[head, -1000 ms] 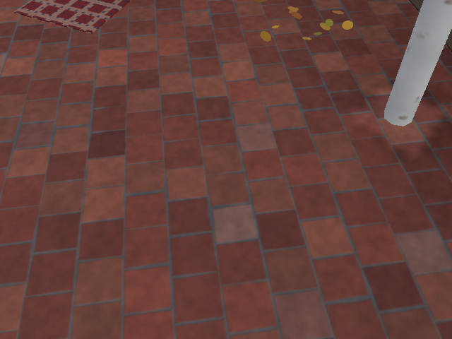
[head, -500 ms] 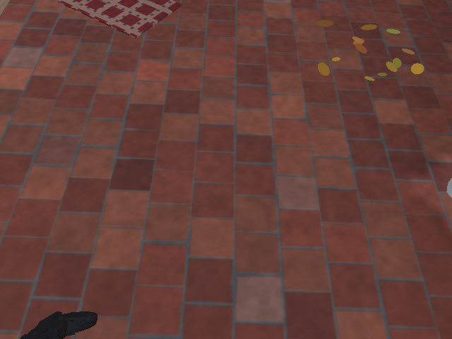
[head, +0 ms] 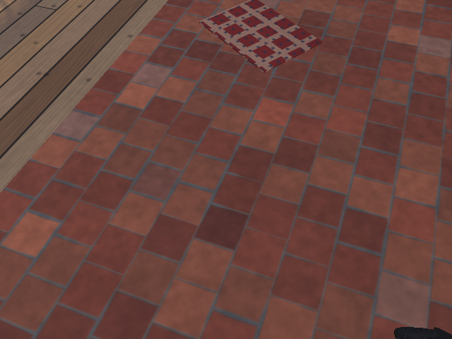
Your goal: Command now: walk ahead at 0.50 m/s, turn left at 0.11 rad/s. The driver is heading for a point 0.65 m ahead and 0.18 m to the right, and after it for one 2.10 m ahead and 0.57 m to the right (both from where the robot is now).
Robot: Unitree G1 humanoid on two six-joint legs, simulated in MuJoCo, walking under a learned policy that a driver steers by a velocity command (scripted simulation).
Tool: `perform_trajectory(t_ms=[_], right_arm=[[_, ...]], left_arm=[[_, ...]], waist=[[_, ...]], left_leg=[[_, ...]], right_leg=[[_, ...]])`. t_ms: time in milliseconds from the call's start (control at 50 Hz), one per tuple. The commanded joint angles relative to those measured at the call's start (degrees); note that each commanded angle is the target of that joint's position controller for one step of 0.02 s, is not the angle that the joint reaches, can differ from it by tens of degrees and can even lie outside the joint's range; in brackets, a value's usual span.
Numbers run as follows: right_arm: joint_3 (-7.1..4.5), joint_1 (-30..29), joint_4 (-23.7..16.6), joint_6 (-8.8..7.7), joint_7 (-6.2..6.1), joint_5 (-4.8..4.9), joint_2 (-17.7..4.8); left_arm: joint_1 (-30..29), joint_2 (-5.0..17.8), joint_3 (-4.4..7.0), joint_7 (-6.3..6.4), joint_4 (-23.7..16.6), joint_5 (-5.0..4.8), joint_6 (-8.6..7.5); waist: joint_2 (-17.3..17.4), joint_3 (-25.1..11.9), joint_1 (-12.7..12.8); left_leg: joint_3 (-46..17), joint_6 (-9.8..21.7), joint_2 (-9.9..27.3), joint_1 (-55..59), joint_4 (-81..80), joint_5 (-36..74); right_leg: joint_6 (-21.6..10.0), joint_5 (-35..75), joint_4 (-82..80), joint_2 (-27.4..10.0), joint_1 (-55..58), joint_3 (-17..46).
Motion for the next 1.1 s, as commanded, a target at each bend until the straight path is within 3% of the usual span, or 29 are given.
perform_trajectory(t_ms=[20,80,100,120,140,160,180,200,220,240,280,360,460,560,580,620,640,660,680,700,720,740,760,780,800,860,960,1040,1100], right_arm=[[-0.53,-6.35,-5.64,-1.15,0.74,0.53,-2.89],[-1.20,-5.83,-6.28,-1.55,1.31,0.53,-4.66],[-1.97,-1.91,-5.28,-1.69,1.15,0.18,-5.86],[-3.37,5.93,-3.03,-1.70,0.65,-0.26,-8.43],[-4.72,16.97,-1.43,-1.57,-0.16,-1.37,-13.03],[-5.39,19.71,-0.58,-1.05,-0.15,-1.73,-17.11],[-4.18,20.58,-0.25,-1.00,-0.08,-1.13,-11.76],[-3.30,17.29,-0.14,-1.14,-0.13,-0.69,-9.59],[-2.64,13.24,-0.28,-1.28,0.03,-0.79,-7.75],[-2.18,10.07,-0.27,-1.51,0.29,-0.99,-5.99],[-2.15,7.23,0.41,-2.42,0.50,-1.49,-4.86],[-3.05,7.62,2.92,-3.48,-0.22,-1.91,-6.45],[-3.55,9.41,4.91,-2.79,-1.28,-1.44,-8.48],[-4.34,13.84,7.36,-0.85,-1.64,-0.20,-10.69],[-4.48,13.80,7.54,-0.39,-1.71,0.03,-11.16],[-4.90,12.79,7.24,0.41,-2.13,0.30,-12.95],[-5.05,12.22,7.04,0.91,-2.36,0.42,-13.66],[-4.81,11.27,6.74,1.18,-2.58,0.74,-13.46],[-3.84,12.16,5.64,0.66,-2.74,-0.35,-11.23],[-1.10,17.84,2.44,-1.12,-1.68,-2.05,-2.56],[-1.74,11.10,1.82,-3.41,-0.80,0.03,-7.53],[-2.32,5.80,0.06,-4.32,-0.43,1.88,-9.62],[-1.99,5.27,0.06,-4.74,-0.78,1.07,-8.81],[-2.33,5.46,0.74,-4.58,-1.18,-0.47,-9.08],[-2.72,6.88,0.93,-3.89,-1.16,-0.97,-9.51],[-2.46,7.32,0.80,-2.03,-1.27,-1.74,-7.63],[-1.04,-3.43,-1.86,-1.97,-0.88,-1.63,-4.70],[-1.37,-8.43,-3.44,-2.85,0.22,-0.49,-6.29],[-2.43,-6.40,-3.38,-3.63,0.60,-0.25,-8.48]], left_arm=[[-0.30,10.11,2.10,0.21,-2.74,-0.57,-0.16],[-0.40,11.40,2.39,0.53,-2.03,-0.79,0.80],[-1.00,11.53,2.30,0.67,-2.02,-0.97,1.09],[-0.90,10.44,1.78,0.77,-2.10,-0.78,1.20],[-1.97,7.23,0.34,0.84,-4.06,0.63,0.91],[4.57,0.92,-1.57,0.77,-5.16,0.31,-0.18],[1.74,7.03,-0.06,0.71,-4.22,-1.03,-0.78],[-2.59,9.25,0.76,0.62,-5.61,-1.88,-0.90],[-4.80,8.69,0.75,0.79,-5.88,-1.38,-0.62],[-5.78,8.17,0.99,0.89,-6.01,-0.60,-0.06],[-3.68,6.00,0.98,0.78,-5.34,-0.74,1.59],[-6.46,4.21,1.01,0.85,-6.76,-0.43,2.89],[-14.98,2.60,0.28,-0.77,-9.57,-0.11,2.38],[-22.96,2.54,-0.06,-2.51,-14.31,-0.27,2.38],[-23.28,2.90,0.10,-2.83,-15.07,-0.30,2.42],[-20.58,4.66,1.07,-3.08,-15.67,-0.27,2.72],[-15.43,6.45,2.13,-2.95,-14.82,-0.37,2.90],[-6.44,9.38,3.88,-2.35,-12.69,-0.46,2.99],[2.08,14.45,5.85,-1.04,-10.92,-0.37,3.66],[-0.49,20.13,6.32,-0.85,-11.54,-0.55,3.08],[1.98,14.99,4.87,-1.08,-12.86,-0.17,2.37],[0.10,12.05,3.97,-1.26,-12.19,0.22,1.73],[-3.49,10.54,3.46,-1.21,-12.54,-0.11,1.48],[-7.40,8.69,2.89,-1.06,-13.38,0.03,1.53],[-9.53,7.63,2.44,-0.79,-14.52,0.78,1.47],[-9.82,8.78,2.73,-0.04,-14.38,0.57,1.08],[-5.96,10.33,3.19,1.41,-12.68,-0.19,1.73],[-2.51,10.56,3.33,1.65,-11.26,-0.66,2.35],[-2.92,10.23,3.38,1.91,-11.20,-0.51,2.82]], waist=[[-7.68,1.53,-0.86],[-8.45,1.12,-3.01],[-7.95,-0.92,-5.74],[-6.63,-5.88,-9.49],[-0.52,-14.70,-14.04],[14.56,-21.35,-10.92],[8.66,-19.21,-13.25],[6.35,-11.35,-12.38],[3.35,-7.69,-10.44],[3.18,-4.48,-8.70],[4.22,-2.45,-5.80],[1.01,0.23,-5.00],[-0.08,2.76,-7.87],[-0.41,5.25,-10.56],[0.06,4.92,-10.12],[2.43,1.44,-7.52],[3.22,-1.85,-4.40],[2.24,-6.54,0.68],[-3.81,-11.88,3.97],[-17.79,-16.97,-3.93],[-10.37,-22.52,1.20],[-8.05,-13.94,1.42],[-3.69,-8.89,-1.45],[-2.69,-5.70,-3.88],[-3.90,-4.94,-5.91],[-3.98,-3.43,-7.42],[-6.43,-1.09,-3.58],[-7.75,-0.88,-1.65],[-9.81,-1.18,-3.49]], left_leg=[[2.13,0.59,-1.88,3.08,-5.07,2.15],[2.89,2.95,-3.18,7.23,-9.10,-2.23],[3.92,4.05,-4.55,14.51,-11.71,-1.76],[3.78,5.60,-4.70,26.62,-12.44,-0.91],[-8.08,9.59,6.65,44.06,-10.62,1.21],[-32.07,17.62,19.67,59.67,-15.83,-7.29],[-35.18,16.85,18.70,56.46,-19.24,-14.66],[-26.44,14.45,16.85,49.74,-20.37,-12.94],[-20.04,12.94,14.18,42.58,-22.03,-9.44],[-15.38,12.17,12.10,36.63,-24.27,-6.74],[-9.01,11.46,10.16,29.34,-28.36,-2.75],[-0.26,11.50,10.07,28.04,-31.05,6.56],[8.57,9.21,8.67,30.34,-31.64,7.82],[11.47,8.12,11.73,40.00,-28.11,12.00],[12.19,7.57,12.09,41.49,-26.14,16.62],[13.93,6.23,11.93,43.03,-18.52,36.27],[14.77,5.50,11.27,42.53,-10.77,44.40],[16.24,3.75,9.16,37.86,1.08,43.91],[16.18,1.03,6.68,23.40,18.70,25.38],[9.21,-2.35,-5.67,-2.52,38.27,-29.60],[-3.00,-1.21,-5.61,-8.48,42.94,-30.53],[-2.95,0.06,-3.20,-12.30,41.21,-24.94],[-2.65,0.57,-0.74,-10.15,36.08,-19.99],[-2.36,0.14,0.88,-6.29,31.37,-17.58],[-2.82,-0.27,1.98,-2.15,29.23,-15.75],[-1.23,-2.84,1.61,1.00,22.55,-12.72],[-0.13,-4.59,-2.15,3.82,1.06,4.70],[-1.26,-3.77,-4.54,7.12,-7.67,6.99],[-2.16,-1.63,-4.94,10.59,-10.61,0.50]], right_leg=[[-9.15,14.52,-3.81,-14.89,-0.84,8.62],[-7.65,19.88,0.03,-16.77,2.70,8.99],[-6.60,27.20,4.96,-15.47,1.77,7.95],[-5.13,31.81,14.43,-12.57,-1.57,5.83],[-2.62,18.18,32.16,-9.03,-13.39,3.25],[0.40,-18.04,51.01,-0.48,-34.61,2.74],[0.26,-19.99,58.27,-2.48,-40.62,9.39],[-0.12,-14.89,59.15,-4.70,-43.27,8.98],[0.17,-10.11,57.01,-6.97,-41.25,7.78],[0.57,-6.85,54.35,-8.33,-39.33,7.64],[1.18,-2.90,52.44,-9.69,-33.83,7.95],[2.44,5.18,47.48,-9.53,-37.10,9.50],[1.56,17.96,31.57,-8.46,-36.02,5.37],[-1.07,12.30,23.72,-7.42,-38.83,1.18],[-1.92,9.63,22.91,-6.63,-37.92,0.00],[-4.15,3.61,22.70,-2.87,-30.95,-3.59],[-5.59,1.42,22.34,-0.33,-24.00,-5.02],[-7.71,4.98,18.26,2.20,-10.77,-5.12],[-11.09,6.84,16.90,-4.33,7.09,6.58],[-22.05,-1.46,11.43,-18.67,25.24,39.85],[-22.52,-6.35,3.82,-21.23,27.35,49.10],[-19.55,-1.73,2.91,-19.60,21.63,40.34],[-17.56,3.85,3.08,-16.97,12.79,33.22],[-16.20,9.88,2.52,-14.70,4.86,27.84],[-15.91,14.05,1.26,-13.32,-0.35,25.10],[-16.28,20.59,-1.02,-11.31,-7.89,20.57],[-12.17,15.22,-0.01,-6.66,-11.62,15.54],[-10.86,9.06,3.32,-8.42,-8.50,20.48],[-9.52,8.00,8.08,-10.12,-4.71,25.77]])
